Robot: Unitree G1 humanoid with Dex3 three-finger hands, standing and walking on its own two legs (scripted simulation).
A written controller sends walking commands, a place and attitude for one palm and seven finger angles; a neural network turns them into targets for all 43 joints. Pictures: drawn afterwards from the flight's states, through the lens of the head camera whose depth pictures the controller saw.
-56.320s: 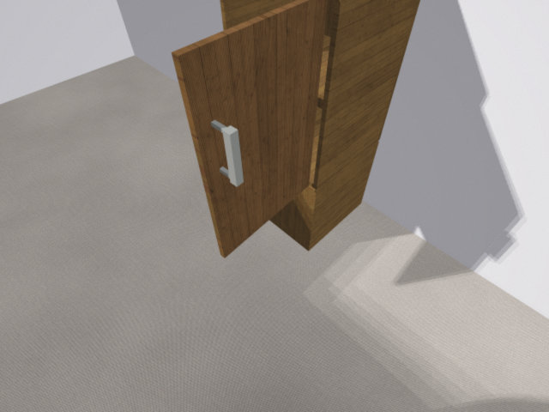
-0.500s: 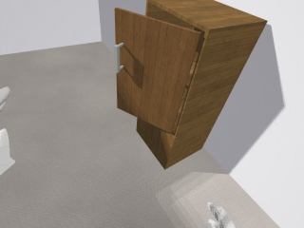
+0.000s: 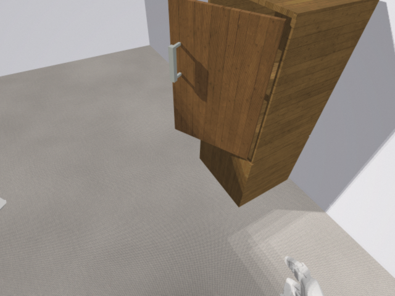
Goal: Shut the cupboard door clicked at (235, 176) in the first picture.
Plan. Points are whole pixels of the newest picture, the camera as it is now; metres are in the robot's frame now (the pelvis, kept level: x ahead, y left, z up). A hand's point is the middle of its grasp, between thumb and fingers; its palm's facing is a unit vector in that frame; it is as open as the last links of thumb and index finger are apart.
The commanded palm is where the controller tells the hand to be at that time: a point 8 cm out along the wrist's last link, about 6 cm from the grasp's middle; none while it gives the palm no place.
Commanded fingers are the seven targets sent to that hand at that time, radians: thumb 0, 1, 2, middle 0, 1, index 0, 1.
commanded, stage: stop stepping back and stand still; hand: left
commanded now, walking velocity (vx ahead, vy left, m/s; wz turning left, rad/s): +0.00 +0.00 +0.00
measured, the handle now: (175, 62) +0.90 +0.11 +0.04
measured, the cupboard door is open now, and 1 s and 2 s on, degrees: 29 29 29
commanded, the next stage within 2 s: let the arm hang, fingers relaxed in 0.98 s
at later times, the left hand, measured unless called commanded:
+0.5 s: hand (13, 202) +0.22 +0.28 +0.16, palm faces +0.44 -0.74 -0.51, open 7.4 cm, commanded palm +0.17 +0.30 +0.18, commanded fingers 0.00 0.90 0.90 -0.20 -0.30 -0.20 -0.30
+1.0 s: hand (43, 193) +0.25 +0.26 +0.14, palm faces +0.43 -0.77 -0.46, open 7.4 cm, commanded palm +0.19 +0.29 +0.18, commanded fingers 0.00 0.90 0.90 -0.20 -0.30 -0.20 -0.30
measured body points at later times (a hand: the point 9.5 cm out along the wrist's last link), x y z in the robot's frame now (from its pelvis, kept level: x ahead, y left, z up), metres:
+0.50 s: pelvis +0.04 +0.00 +0.00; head +0.02 +0.00 +0.45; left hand +0.19 +0.32 +0.19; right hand +0.20 -0.23 -0.08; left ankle +0.10 +0.07 -0.74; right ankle -0.02 -0.10 -0.74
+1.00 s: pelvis +0.05 -0.01 +0.00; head +0.04 -0.02 +0.45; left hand +0.22 +0.30 +0.17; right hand +0.21 -0.25 -0.09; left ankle +0.10 +0.07 -0.74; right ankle -0.02 -0.10 -0.74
